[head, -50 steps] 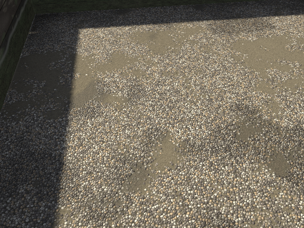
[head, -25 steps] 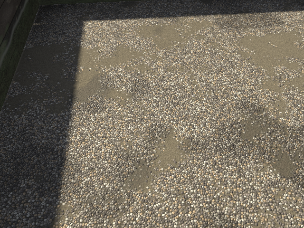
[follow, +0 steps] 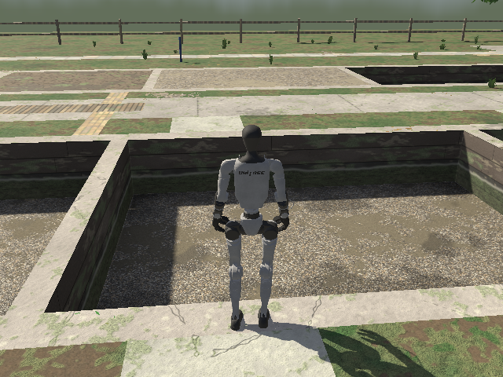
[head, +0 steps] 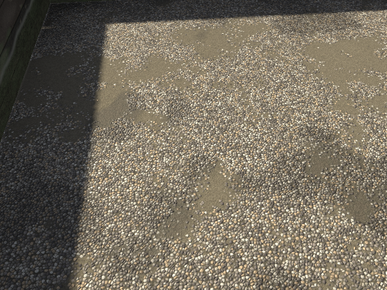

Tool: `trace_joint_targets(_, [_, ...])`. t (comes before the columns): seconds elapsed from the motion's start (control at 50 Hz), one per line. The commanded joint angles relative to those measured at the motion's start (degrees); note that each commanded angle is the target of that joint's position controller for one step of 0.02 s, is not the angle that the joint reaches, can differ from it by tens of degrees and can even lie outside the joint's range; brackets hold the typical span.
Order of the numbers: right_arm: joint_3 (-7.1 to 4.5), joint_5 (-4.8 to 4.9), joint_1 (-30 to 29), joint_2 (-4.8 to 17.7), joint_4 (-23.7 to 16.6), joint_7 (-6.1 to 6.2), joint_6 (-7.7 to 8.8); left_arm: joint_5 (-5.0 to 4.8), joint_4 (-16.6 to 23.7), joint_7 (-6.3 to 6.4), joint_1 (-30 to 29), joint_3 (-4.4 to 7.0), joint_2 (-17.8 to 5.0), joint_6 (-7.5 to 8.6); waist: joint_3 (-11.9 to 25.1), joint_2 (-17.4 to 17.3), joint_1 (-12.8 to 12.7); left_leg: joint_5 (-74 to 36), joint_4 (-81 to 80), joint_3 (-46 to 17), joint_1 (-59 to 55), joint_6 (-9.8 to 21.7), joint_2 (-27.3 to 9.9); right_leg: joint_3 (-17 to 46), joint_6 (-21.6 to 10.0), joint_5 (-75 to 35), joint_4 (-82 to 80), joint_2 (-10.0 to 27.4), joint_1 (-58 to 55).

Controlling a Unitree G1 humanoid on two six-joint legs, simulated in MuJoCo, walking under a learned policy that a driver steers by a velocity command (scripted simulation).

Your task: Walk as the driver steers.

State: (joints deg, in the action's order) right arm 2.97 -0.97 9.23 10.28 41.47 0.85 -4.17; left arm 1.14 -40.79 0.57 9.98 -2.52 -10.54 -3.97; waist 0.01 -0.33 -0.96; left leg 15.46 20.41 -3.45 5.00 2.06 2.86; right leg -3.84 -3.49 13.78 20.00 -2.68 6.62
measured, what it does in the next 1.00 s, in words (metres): steps on the spot, turning left: right foot, then left foot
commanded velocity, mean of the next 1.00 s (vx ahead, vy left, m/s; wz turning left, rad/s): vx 0.03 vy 0.00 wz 0.45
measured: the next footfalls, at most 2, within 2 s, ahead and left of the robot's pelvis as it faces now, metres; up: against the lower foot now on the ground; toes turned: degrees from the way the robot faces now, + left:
right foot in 0.58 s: +0.07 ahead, -0.12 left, +0.00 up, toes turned +29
left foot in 0.98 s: -0.03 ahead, +0.07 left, +0.00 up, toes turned +29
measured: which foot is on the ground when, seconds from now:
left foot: down 0.00-0.58, up 0.60-0.96, down 0.98-1.00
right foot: down 0.00-0.32, up 0.34-0.56, down 0.58-1.00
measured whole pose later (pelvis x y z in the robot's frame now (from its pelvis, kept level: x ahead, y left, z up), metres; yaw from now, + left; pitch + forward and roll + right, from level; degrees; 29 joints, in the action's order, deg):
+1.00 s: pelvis -0.02 -0.07 -0.01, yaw +30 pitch +1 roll -1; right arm 2.1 -1.1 8.3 12.4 32.7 3.3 -7.6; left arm 1.1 -39.6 0.0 17.1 0.5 -14.1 -6.3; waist -1.9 -0.7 -1.7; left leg 12.4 30.1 -2.5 17.3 0.2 0.0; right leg -7.2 -1.3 16.3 31.3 1.7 16.2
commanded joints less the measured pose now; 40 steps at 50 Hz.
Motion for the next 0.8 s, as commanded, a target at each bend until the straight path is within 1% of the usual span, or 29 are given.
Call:
trace_joint_targets(0.02, [-1.4, -1.44, -0.2, 7.1, -5.2, 0.23, 0.51, 1.2, 4.8, 0.37, 0.8, 2.02, -8.5, 0.25, 2.7, -0.3, -0.1, -19.1, -0.3, -7.1, 4.8, 4.2, -5.2, 7.9, -3.0, -21.5, -0.6, 7.7, -6.4])
trace_joint_targets(0.1, [-1.92, -0.7, -0.4, 8.1, -8.9, 0.41, -0.44, 1.68, 7.8, 1.58, 0.3, 2.43, -8.2, -1.07, 4.0, 1.1, -0.3, -11.6, 4.9, -8.2, 11.8, 5.2, -4.4, 5.0, -3.6, -20.1, 5.0, 7.7, -6.5])
trace_joint_targets(0.12, [-1.77, -1.02, -0.6, 7.7, -10.2, -0.02, -0.66, 2.12, 8.7, 1.51, -0.1, 2.63, -8.5, -0.85, 4.3, 2.9, 0.1, -5.3, 6.5, -9.1, 14.9, 5.2, -4.9, 5.3, -4.6, -19.6, 6.6, 8.9, -7.2])
trace_joint_targets(0.18, [-2.51, -0.84, 0.8, 8.9, -12.2, -0.06, -1.61, 1.69, 9.6, 1.26, 0.0, 3.03, -8.8, -0.2, 3.5, 2.0, 0.6, 1.2, 10.7, -10.8, 20.1, 4.5, -4.5, 5.8, -7.1, -21.8, 8.5, 11.7, -5.5])
trace_joint_targets(0.22, [-2.98, -0.89, 2.3, 9.8, -13.2, 0.11, -1.82, 1.7, 9.9, 1.2, -0.5, 3.29, -9.2, 0.18, 3.1, 0.3, 1.0, 0.7, 11.6, -12.6, 21.3, 4.8, -5.0, 4.7, -7.0, -21.2, 10.5, 12.0, -3.6])
trace_joint_targets(0.26, [-3.44, -0.83, 3.3, 11.2, -14.3, 0.29, -1.94, 1.86, 10.3, 1.32, -1.0, 3.49, -9.6, 0.58, 3.5, -2.7, 1.4, -1.0, 10.9, -17.2, 21.4, 6.4, -6.4, 2.3, -5.5, -17.6, 14.9, 10.2, -1.3])
trace_joint_targets(0.3, [-3.95, -0.9, 4.2, 12.9, -15.8, 0.32, -2.05, 2.15, 11.3, 1.38, -3.5, 3.55, -10.0, 1.0, 2.8, -6.7, 2.7, -6.0, 8.4, -25.0, 19.9, 9.8, -8.7, 0.5, -3.1, -10.1, 20.7, 6.1, 4.5])
trace_joint_targets(0.32, [-4.22, -1.08, 4.6, 14.0, -16.4, 0.39, -2.19, 2.2, 11.9, 1.27, -4.9, 3.51, -10.1, 1.37, 2.6, -9.2, 3.5, -10.9, 6.5, -29.4, 16.9, 12.1, -10.2, 0.4, -1.7, -1.9, 23.8, 3.2, 9.7])
trace_joint_targets(0.34, [-4.45, -1.46, 5.2, 14.9, -16.7, 0.49, -2.26, 2.12, 13.0, 0.98, -6.9, 3.35, -9.8, 1.79, 1.9, -13.2, 4.3, -17.9, 3.9, -34.9, 10.9, 15.3, -12.5, 1.6, 0.1, 15.4, 28.8, -0.3, 19.0])
trace_joint_targets(0.36, [-4.7, -2.07, 7.2, 15.6, -17.0, 0.62, -2.14, 1.82, 14.0, 0.42, -9.5, 3.26, -10.3, 2.49, 2.1, -12.9, 6.0, -24.7, 2.5, -38.9, 4.0, 17.9, -14.5, 6.0, 1.8, 24.7, 36.0, -1.6, 28.3])
trace_joint_targets(0.38, [-4.89, -1.93, 7.3, 16.2, -17.0, 0.93, -1.88, 1.41, 13.9, -0.15, -9.4, 3.65, -11.4, 3.15, 3.8, -9.0, 5.1, -31.1, 4.6, -38.6, 0.3, 18.6, -15.3, 10.9, 3.0, 24.2, 41.3, -1.2, 32.5])
trace_joint_targets(0.4, [-5.11, -0.94, 5.5, 16.6, -16.9, 1.36, -1.82, 1.27, 13.3, -0.51, -7.8, 3.97, -12.2, 3.43, 4.7, -6.2, 3.3, -35.5, 6.5, -35.8, -0.9, 17.2, -14.7, 13.0, 3.9, 22.2, 41.0, -0.9, 33.8])
trace_joint_targets(0.42, [-5.31, 0.36, 3.6, 16.6, -17.2, 1.69, -1.86, 1.39, 12.7, -0.18, -5.9, 3.81, -11.8, 3.32, 5.5, -5.7, 1.7, -37.8, 7.9, -32.8, -0.4, 14.8, -13.5, 13.0, 4.7, 20.1, 38.0, 0.0, 32.2])
trace_joint_targets(0.44, [-5.38, 1.23, 2.4, 16.0, -17.3, 2.01, -2.06, 1.79, 12.1, -0.01, -5.4, 3.68, -11.4, 3.25, 7.5, -4.5, 1.5, -37.8, 8.5, -30.3, -0.9, 12.5, -11.4, 12.2, 5.5, 17.6, 34.2, 0.2, 29.4])
trace_joint_targets(0.46, [-5.44, 0.75, 2.6, 15.9, -17.0, 2.26, -2.75, 1.91, 12.3, -0.39, -5.7, 3.2, -10.3, 3.26, 8.2, -4.0, 1.7, -36.6, 8.1, -29.0, -0.3, 11.0, -9.9, 10.7, 5.3, 15.6, 29.9, -0.3, 26.1])
trace_joint_targets(0.5, [-5.89, 0.19, 1.2, 16.1, -17.7, 2.35, -3.42, 1.82, 12.0, -1.14, -5.2, 2.78, -8.9, 3.54, 9.5, -5.2, 1.8, -32.1, 8.3, -26.9, 3.0, 9.4, -7.6, 8.3, 4.4, 11.3, 22.1, -1.6, 18.7])
trace_joint_targets(0.52, [-5.9, 0.26, 0.5, 16.1, -17.9, 2.16, -3.5, 1.69, 11.5, -1.31, -4.4, 2.72, -8.5, 3.58, 9.7, -5.8, 1.6, -27.6, 7.9, -26.7, 5.5, 8.4, -6.5, 7.2, 3.7, 7.8, 16.7, -2.1, 13.7])
trace_joint_targets(0.54, [-5.91, 1.26, -1.0, 16.2, -18.2, 2.0, -3.33, 1.66, 10.8, -1.08, -2.2, 3.06, -8.5, 3.67, 9.8, -5.3, 0.2, -18.8, 7.6, -26.5, 9.4, 6.5, -5.2, 6.0, 2.6, -0.6, 9.2, -2.1, 6.3])
trace_joint_targets(0.56, [-5.34, 1.56, -0.3, 14.8, -17.8, 1.89, -2.84, 1.81, 10.4, -0.66, -0.3, 3.23, -8.5, 3.28, 10.2, -4.8, -0.5, -7.4, 8.0, -26.2, 16.0, 4.4, -4.0, 6.0, 1.1, -6.3, 5.5, -0.1, -3.6])
trace_joint_targets(0.58, [-4.09, 0.72, 1.2, 10.8, -16.7, 1.86, -2.17, 2.27, 10.1, -0.06, 3.5, 3.35, -9.2, 2.13, 10.6, 0.3, -1.6, 9.6, 15.9, -21.6, 27.3, 1.5, 0.6, 12.1, -2.5, -15.1, 8.1, 6.8, -15.3])
trace_joint_targets(0.6, [-3.54, 1.38, 3.1, 8.6, -18.0, 1.47, -1.38, 4.05, 10.1, 0.4, 5.4, 4.04, -14.2, 1.29, 11.5, 16.3, 0.4, 26.5, 29.6, -14.9, 32.6, -2.3, 5.4, 28.3, -12.0, -23.6, 2.8, 21.5, -12.6])
trace_joint_targets(0.62, [-6.19, 1.75, 1.8, 15.8, -16.9, 1.35, -0.17, 2.9, 10.2, 0.73, 6.7, 5.32, -15.4, 1.27, 7.2, 13.1, -1.3, 25.4, 44.3, -11.9, 34.1, -5.7, 3.8, 35.3, -18.3, -22.9, -0.2, 26.3, -3.9])
trace_joint_targets(0.64, [-7.71, 3.23, 0.3, 18.6, -15.2, 1.77, 0.37, 1.81, 10.5, 1.39, 5.7, 4.91, -13.2, 1.29, 1.6, 8.3, -0.8, 23.3, 57.9, -10.1, 35.8, -7.5, 3.5, 32.6, -20.0, -26.3, -1.2, 26.2, 2.5])
trace_joint_targets(0.66, [-8.24, 3.25, 4.7, 18.7, -12.6, 2.77, -0.12, 0.71, 11.4, 1.71, 1.5, 4.55, -12.2, 1.62, -0.5, 4.9, 3.1, 20.4, 63.4, -10.3, 32.6, -8.6, 3.2, 26.1, -17.2, -28.7, -1.1, 23.6, 9.2])
trace_joint_targets(0.68, [-8.13, 3.08, 6.7, 17.4, -11.3, 3.6, -1.15, -0.02, 12.0, 1.85, -1.8, 4.25, -11.5, 1.9, -1.2, 4.5, 4.9, 17.0, 66.3, -9.0, 32.0, -8.3, 2.3, 20.9, -14.4, -26.9, -1.1, 20.7, 11.3])
trace_joint_targets(0.7, [-7.49, 3.42, 6.5, 15.9, -11.8, 4.0, -2.16, -0.01, 12.5, 1.87, -3.6, 4.06, -11.0, 1.75, -2.2, 4.3, 5.6, 14.0, 65.6, -7.7, 31.8, -7.4, 1.0, 16.3, -12.4, -22.5, -2.0, 18.0, 12.8])
trace_joint_targets(0.72, [-6.86, 3.5, 4.9, 14.1, -12.5, 4.19, -2.78, 0.0, 12.1, 1.92, -3.3, 4.0, -10.6, 1.5, -2.2, 3.3, 5.3, 11.2, 62.4, -6.1, 31.5, -6.6, 0.0, 13.7, -11.2, -16.8, -2.9, 15.6, 12.3])
trace_joint_targets(0.74, [-6.38, 3.36, 4.1, 13.3, -12.6, 4.42, -2.97, 0.21, 10.8, 2.16, -1.3, 3.98, -10.4, 1.25, -1.0, 3.2, 4.0, 8.7, 59.9, -4.8, 31.2, -6.6, -0.6, 12.6, -11.6, -12.8, -3.8, 14.8, 10.2])
trace_joint_targets(0.8, [-4.66, 3.45, 0.8, 10.9, -15.1, 3.63, -2.98, 0.75, 8.3, 2.72, 2.7, 4.4, -10.4, -0.47, 1.4, 5.2, 1.9, 8.5, 46.9, -3.1, 31.3, -6.9, -3.6, 10.5, -12.5, -8.3, -4.0, 15.2, 2.1])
